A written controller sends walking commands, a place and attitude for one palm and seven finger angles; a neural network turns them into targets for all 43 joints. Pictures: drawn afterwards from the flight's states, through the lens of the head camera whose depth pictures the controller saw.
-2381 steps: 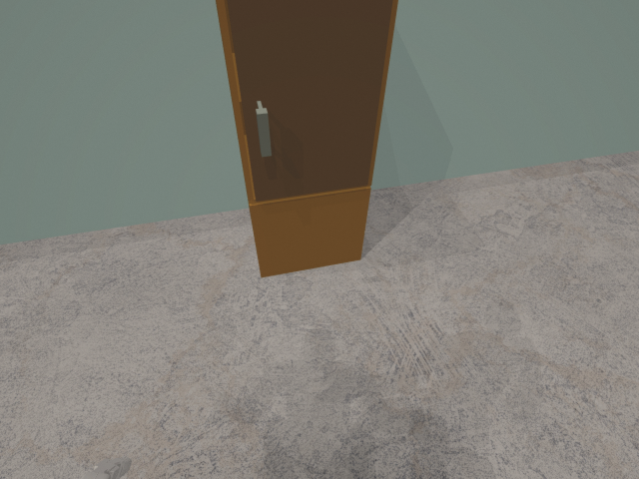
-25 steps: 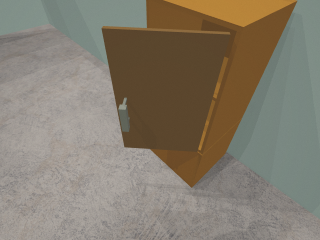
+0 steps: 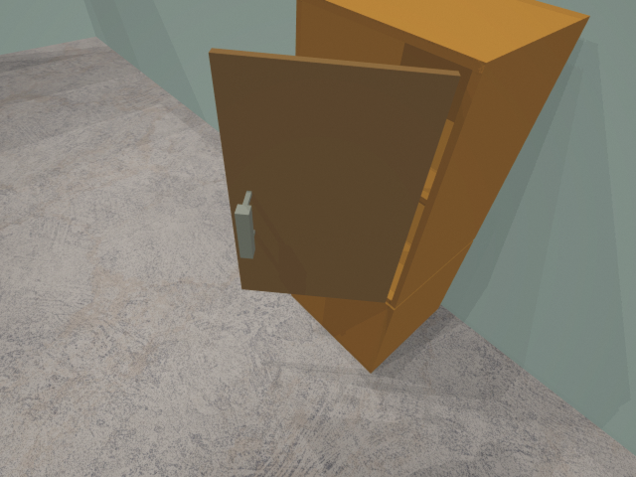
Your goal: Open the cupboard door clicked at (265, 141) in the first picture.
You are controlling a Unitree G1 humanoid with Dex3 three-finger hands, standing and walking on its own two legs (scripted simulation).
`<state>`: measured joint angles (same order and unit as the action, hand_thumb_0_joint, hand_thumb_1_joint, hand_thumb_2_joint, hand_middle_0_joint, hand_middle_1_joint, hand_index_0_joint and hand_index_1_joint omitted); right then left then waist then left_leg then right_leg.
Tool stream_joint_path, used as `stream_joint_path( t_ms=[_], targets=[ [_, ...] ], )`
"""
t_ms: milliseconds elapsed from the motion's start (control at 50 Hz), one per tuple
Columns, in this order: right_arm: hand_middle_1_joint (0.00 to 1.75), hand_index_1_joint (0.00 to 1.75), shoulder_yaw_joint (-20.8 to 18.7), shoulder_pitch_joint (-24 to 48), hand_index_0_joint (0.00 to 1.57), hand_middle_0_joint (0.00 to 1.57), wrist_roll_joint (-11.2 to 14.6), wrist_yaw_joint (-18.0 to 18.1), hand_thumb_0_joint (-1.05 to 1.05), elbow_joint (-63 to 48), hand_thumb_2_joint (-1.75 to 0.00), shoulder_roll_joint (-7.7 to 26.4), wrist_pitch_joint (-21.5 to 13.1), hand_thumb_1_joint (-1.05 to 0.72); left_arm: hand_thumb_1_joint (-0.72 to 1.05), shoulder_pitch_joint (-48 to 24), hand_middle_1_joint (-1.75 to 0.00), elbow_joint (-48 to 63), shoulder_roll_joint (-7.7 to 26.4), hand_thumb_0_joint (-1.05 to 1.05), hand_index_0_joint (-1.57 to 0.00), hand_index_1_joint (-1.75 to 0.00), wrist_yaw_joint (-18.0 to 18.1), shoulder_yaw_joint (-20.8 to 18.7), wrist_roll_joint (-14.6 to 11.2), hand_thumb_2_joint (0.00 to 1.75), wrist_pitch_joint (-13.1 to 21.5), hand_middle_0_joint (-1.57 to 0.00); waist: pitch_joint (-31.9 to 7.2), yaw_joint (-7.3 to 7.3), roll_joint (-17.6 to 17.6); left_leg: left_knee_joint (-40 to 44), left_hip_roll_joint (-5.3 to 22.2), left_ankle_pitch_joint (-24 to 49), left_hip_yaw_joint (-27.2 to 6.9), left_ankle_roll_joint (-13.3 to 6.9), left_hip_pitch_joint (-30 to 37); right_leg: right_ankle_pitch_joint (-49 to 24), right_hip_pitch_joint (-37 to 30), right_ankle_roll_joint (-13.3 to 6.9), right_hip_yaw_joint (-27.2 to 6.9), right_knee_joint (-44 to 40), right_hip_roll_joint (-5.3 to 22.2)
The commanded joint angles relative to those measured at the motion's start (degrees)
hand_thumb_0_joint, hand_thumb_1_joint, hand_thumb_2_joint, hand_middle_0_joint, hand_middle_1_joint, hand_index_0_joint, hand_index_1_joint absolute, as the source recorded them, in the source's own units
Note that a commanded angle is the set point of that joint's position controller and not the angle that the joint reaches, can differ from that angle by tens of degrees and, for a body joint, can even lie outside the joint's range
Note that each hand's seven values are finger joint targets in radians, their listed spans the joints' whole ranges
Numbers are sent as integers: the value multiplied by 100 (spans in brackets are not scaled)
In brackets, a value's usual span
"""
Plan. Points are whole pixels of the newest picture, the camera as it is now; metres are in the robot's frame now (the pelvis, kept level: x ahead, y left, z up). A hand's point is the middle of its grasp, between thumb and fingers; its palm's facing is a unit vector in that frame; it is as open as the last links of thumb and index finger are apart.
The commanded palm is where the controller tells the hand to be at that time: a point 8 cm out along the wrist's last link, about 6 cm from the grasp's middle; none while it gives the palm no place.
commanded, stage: look again from close up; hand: left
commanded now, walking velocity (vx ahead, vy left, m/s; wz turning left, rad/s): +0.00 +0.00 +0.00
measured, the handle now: (247, 224) +0.59 +0.17 -0.08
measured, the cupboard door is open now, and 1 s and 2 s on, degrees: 43 43 43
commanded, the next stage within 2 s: raise the hand with hooked fingers in 0.32 s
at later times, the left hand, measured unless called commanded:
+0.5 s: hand out of the picture +0.05 +0.19 -0.15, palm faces +0.16 -0.97 -0.20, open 7.3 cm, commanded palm +0.11 +0.22 -0.07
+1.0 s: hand (162, 466) +0.15 +0.20 -0.06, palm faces +0.18 -0.98 -0.10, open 9.5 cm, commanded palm +0.15 +0.24 -0.07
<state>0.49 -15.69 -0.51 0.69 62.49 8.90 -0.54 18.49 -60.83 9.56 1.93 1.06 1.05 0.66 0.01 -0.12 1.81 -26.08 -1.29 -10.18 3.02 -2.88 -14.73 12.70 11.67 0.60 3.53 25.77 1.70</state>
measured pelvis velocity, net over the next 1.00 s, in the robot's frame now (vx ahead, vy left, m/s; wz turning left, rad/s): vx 0.00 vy -0.03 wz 0.05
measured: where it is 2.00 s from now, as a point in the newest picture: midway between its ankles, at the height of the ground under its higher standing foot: outside the picture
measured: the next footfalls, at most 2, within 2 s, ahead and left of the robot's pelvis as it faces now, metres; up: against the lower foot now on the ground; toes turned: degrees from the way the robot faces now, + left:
none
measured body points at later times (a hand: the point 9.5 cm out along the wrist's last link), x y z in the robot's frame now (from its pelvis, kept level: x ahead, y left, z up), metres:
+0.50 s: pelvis +0.00 +0.01 +0.00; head +0.01 +0.02 +0.45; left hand +0.04 +0.24 -0.13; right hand +0.03 -0.23 -0.14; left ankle +0.04 +0.08 -0.74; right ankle +0.01 -0.13 -0.74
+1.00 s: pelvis +0.00 -0.03 -0.12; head +0.07 +0.00 +0.33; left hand +0.14 +0.25 -0.06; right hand +0.26 -0.25 -0.16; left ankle +0.04 +0.08 -0.74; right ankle +0.01 -0.13 -0.74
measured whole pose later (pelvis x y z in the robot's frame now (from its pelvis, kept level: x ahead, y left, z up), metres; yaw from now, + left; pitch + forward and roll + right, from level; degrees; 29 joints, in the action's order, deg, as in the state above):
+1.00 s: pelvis +0.00 -0.03 -0.12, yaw +3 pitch +16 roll -4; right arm -2.8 -6.3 0.2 1.8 30.0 14.8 -13.2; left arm 31.6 2.2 14.2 -16.2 -12.9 -17.1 35.8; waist -8.6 3.6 0.5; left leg -75.0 0.8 -30.5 -4.0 0.1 -60.9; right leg 34.4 54.4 -3.4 8.0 72.3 -1.5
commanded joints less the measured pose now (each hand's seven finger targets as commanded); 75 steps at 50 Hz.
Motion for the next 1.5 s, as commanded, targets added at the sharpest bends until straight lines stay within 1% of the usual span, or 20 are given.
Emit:
stream_joint_path(
  t_ms=[0,380,400,420,440,460,480,500,580,620,660,700,760,840,920,1000,1120,1200,1360,1480],
  targets=[
    [30,30,-124,-165,20,20,0,20,0,-204,-90,637,-111,-90,90,346,-30,129,543,0,-20,-30,30,-107,-9,90,79,-20,360,30,-210,840,666,-689,-785,108,-222,226,111,-221,-546,-577,490],
    [30,30,-135,-219,20,20,10,40,0,-41,-90,548,-94,-90,90,535,-30,-41,373,0,-20,-30,37,-97,1,90,65,-20,454,50,-174,1021,691,-782,-825,105,-218,135,49,-193,-476,-631,479],
    [30,30,-91,291,20,20,8,17,0,-442,-90,717,-117,-90,90,731,-30,-201,492,0,-20,-30,232,-46,96,90,124,-20,737,219,-546,-53,631,-313,-384,293,-278,-271,354,-246,-610,-638,600],
    [30,30,-203,30,20,20,281,292,0,-2617,-90,1624,-913,-90,88,-3400,-32,8953,1735,0,-20,-32,245,-688,-1181,89,1357,-20,-2131,-772,-1686,431,149,-142,-394,272,1635,-223,67,-231,79,75,-72],
    [30,30,58,460,20,20,366,429,0,-2208,-90,1151,-1509,-90,85,-1278,-33,7560,1419,0,-20,-33,545,-706,-800,88,1032,-20,-1842,-121,-2019,833,429,-996,-600,341,1310,643,398,-345,180,584,-191],
    [30,30,-44,444,20,20,347,455,0,-1939,-90,1190,-1691,-90,83,-999,-34,6949,1075,0,-21,-34,822,-483,-786,87,780,-21,-1301,-209,-1743,909,444,-1746,-807,466,497,957,715,-304,241,748,-225],
    [30,30,-91,237,20,20,437,359,0,-1855,-90,950,-1639,-90,81,832,-36,5361,-365,0,-21,-36,784,273,-817,86,212,-21,-471,-263,-966,897,444,-1911,-867,375,20,931,1125,-295,359,802,-280],
    [30,30,-112,310,20,20,473,354,0,-2341,-90,1170,-1638,-90,78,108,-37,6657,-309,0,-21,-37,635,319,-1228,85,435,-21,30,-239,-895,653,357,-2026,-947,319,-406,899,1067,-245,350,676,-210],
    [30,30,-292,555,20,20,199,256,0,-2725,-90,1359,-1765,-90,69,201,-43,4957,-160,0,-22,-43,59,-120,-1099,81,1647,-22,551,-394,1226,-954,128,-2064,-820,308,-1712,2134,2696,-144,279,996,-186],
    [30,30,-467,738,20,20,100,124,0,-3046,-90,1304,-1800,-90,64,1161,-47,4632,-229,0,-22,-47,-604,-393,-1283,79,2504,-22,69,71,1806,-1672,97,-1883,-574,352,-2415,2528,3206,-177,263,1650,-222],
    [30,30,-615,853,20,20,96,-123,0,-3449,-90,1331,-1734,-90,60,2131,-50,4463,239,0,-22,-50,-1407,-972,-1463,77,3153,-22,-421,436,1050,-2178,-30,-1274,-366,412,-2577,1974,2914,-319,40,2025,-205],
    [30,30,-650,1137,20,20,130,-238,0,-3913,-90,1377,-1653,-90,55,1940,-53,4703,643,0,-22,-53,-2102,-1177,-1532,75,3495,-22,-818,379,260,-2582,-103,-1204,-285,404,-2797,1676,2947,-362,-54,2446,-146],
    [30,30,-675,1171,20,20,198,-167,0,-4241,-90,1288,-1446,-90,48,1629,-57,5421,1174,0,-23,-57,-2215,-1841,-1601,72,3285,-23,-1431,585,-100,-2894,-46,-1218,-293,290,-3228,1447,3154,-339,-191,3040,-209],
    [30,30,-603,924,20,20,123,-31,0,-4376,-90,1056,-1395,-90,39,455,-63,8008,1290,0,-24,-63,-1759,-1945,-1921,68,3697,-24,-2350,354,-1555,-3320,102,-728,-456,196,-2676,934,3474,-342,-312,3341,-269],
    [30,30,-536,683,20,20,53,151,0,-3865,-90,1103,-1514,-90,29,-143,-69,8534,1067,0,-24,-69,-1823,-1292,-1829,64,4258,-24,-2313,-257,-1331,-4062,204,-457,-603,92,-2848,769,4301,-291,-409,3502,-353],
    [30,30,-478,620,20,20,190,268,0,-3638,-90,1294,-1639,-90,20,6,-75,7056,1053,0,-25,-75,-2671,-1101,-1890,60,3721,-25,-1755,-532,-599,-4346,221,-1134,-651,54,-3727,1374,4456,-212,-533,3265,-370],
    [30,30,-495,877,20,20,410,397,0,-4165,-90,1247,-1337,-90,6,590,-84,6539,1957,0,-26,-84,-3165,-2688,-2476,54,1712,-26,-3032,277,158,-4009,71,-438,-485,49,-3829,351,2445,46,-857,2975,-78],
    [30,30,-513,822,20,20,291,341,0,-4047,-90,893,-1363,-90,-3,689,-90,7263,1821,0,-27,-90,-2368,-3139,-2591,50,2164,-27,-3184,471,-126,-3870,165,142,-556,145,-3508,-858,2332,10,-618,3330,-107],
    [30,30,-519,446,20,20,312,310,0,-3710,-90,1350,-1446,-90,-22,-311,-102,5747,1360,0,-28,-102,-2824,-1904,-2168,42,2915,-28,-1628,-296,-134,-3966,189,-1023,-598,84,-3916,1421,4282,-144,-426,3256,-290],
    [30,30,-496,344,20,20,324,370,0,-3963,-90,1447,-1606,-90,-36,-679,-111,7006,2400,0,-29,-111,-2965,-2820,-2464,36,2948,-29,-3069,197,-1112,-3529,211,-314,-661,98,-2708,843,3740,-267,-207,3440,-326]
  ],
)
